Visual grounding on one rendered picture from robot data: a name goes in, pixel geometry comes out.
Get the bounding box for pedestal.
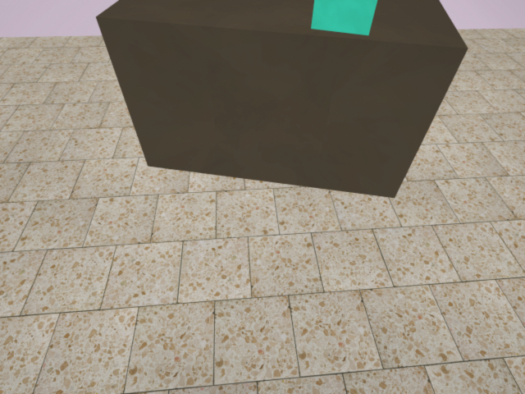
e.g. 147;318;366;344
96;0;468;198

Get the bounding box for carton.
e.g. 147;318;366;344
311;0;377;35

